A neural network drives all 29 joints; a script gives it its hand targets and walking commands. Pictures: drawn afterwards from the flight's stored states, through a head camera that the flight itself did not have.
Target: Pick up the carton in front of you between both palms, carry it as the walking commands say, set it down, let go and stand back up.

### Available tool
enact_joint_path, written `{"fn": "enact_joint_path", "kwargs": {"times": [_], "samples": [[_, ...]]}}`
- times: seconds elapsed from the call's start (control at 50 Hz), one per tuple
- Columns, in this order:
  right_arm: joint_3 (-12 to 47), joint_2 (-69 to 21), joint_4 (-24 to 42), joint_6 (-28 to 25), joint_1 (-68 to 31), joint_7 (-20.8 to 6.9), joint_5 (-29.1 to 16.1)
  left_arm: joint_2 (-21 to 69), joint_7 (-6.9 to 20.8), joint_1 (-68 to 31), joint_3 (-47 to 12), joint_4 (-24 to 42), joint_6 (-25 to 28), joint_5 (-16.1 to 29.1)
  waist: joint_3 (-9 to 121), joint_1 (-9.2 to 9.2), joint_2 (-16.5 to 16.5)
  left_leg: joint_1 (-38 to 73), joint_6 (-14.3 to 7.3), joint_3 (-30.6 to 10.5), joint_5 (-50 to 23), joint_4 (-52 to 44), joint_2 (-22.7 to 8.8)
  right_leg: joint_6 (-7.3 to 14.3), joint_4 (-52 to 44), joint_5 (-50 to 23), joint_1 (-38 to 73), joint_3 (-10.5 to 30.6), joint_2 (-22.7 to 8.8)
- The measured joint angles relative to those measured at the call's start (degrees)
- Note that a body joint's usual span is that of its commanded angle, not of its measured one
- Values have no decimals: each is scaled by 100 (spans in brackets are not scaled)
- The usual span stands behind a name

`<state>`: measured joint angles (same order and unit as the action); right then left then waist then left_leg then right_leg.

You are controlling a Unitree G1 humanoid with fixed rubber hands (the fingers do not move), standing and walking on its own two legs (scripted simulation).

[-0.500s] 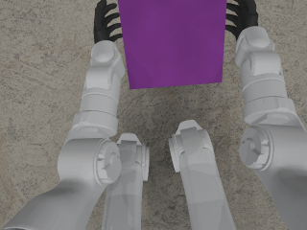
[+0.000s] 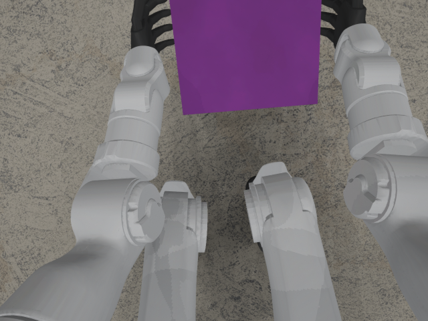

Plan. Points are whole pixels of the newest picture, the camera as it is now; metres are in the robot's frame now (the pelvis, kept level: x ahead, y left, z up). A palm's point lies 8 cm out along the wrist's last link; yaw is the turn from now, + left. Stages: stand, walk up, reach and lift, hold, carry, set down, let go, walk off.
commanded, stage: set down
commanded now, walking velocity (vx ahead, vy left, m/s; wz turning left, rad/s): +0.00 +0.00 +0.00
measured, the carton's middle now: (239, 49) +0.53 -0.11 -0.24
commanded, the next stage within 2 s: none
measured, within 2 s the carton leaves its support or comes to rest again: rests again in 0.50 s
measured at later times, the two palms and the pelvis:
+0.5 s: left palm (146, 41) +0.55 +0.05 -0.15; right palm (343, 24) +0.51 -0.26 -0.15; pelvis +0.01 +0.01 +0.00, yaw -1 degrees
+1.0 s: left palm (122, 69) +0.52 +0.10 -0.19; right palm (358, 61) +0.46 -0.30 -0.20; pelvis +0.00 +0.00 -0.02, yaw -1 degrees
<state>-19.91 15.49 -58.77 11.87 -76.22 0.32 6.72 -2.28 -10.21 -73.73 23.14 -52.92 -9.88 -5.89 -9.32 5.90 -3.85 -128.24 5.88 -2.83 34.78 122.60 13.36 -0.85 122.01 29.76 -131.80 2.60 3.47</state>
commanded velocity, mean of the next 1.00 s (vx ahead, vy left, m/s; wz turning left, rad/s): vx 0.00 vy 0.00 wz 0.00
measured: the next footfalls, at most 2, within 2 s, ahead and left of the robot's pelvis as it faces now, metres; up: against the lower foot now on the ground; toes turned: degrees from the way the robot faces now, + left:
none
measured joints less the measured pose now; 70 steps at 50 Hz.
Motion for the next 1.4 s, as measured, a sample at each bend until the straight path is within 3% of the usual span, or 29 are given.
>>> {"fn": "enact_joint_path", "kwargs": {"times": [0.38,0.74,0.82,0.94,1.0,1.1,1.16,1.26,1.4], "samples": [[-421,179,-266,-197,-214,-454,315,-48,327,-341,188,-295,186,-384,-117,-29,-7,-97,-155,121,47,111,-175,-46,52,97,-25,-9,-91],[-351,272,-418,-865,-32,-549,-67,-185,421,-215,-193,-467,757,-244,-152,-91,101,-130,-165,118,428,313,-311,74,260,429,-123,-124,-167],[35,408,-803,-1090,118,-370,-270,-416,334,-68,-932,-744,800,178,-325,-77,105,-79,-147,159,383,347,-334,88,321,402,-76,-117,-203],[459,780,-540,-1323,712,20,-1329,-1022,130,262,-1677,-593,731,1193,-770,-126,117,21,-191,232,207,456,-446,160,435,238,29,-166,-283],[670,973,-424,-1300,572,17,-1638,-1342,101,207,-1823,-250,661,1561,-1052,-99,141,112,-189,245,86,512,-483,185,472,104,125,-191,-311],[748,1141,-306,-1038,201,-91,-1790,-1386,96,-64,-1986,-43,370,1902,-1158,-56,171,164,-192,264,-114,436,-550,209,376,-116,174,-198,-319],[798,1169,-59,-800,27,-141,-1813,-1296,-10,-115,-1865,232,142,1808,-1130,-27,158,305,-222,275,-146,298,-630,192,212,-199,289,-186,-256],[1077,1181,58,-495,60,-184,-1746,-1047,-89,0,-1440,307,-43,1279,-690,-43,142,604,-273,331,-82,-119,-764,184,-175,-194,503,-114,-151],[897,838,268,-479,609,-175,-1520,-840,98,358,-925,179,81,849,277,-190,172,872,-262,330,14,-811,-872,225,-809,-126,692,-69,-51]]}}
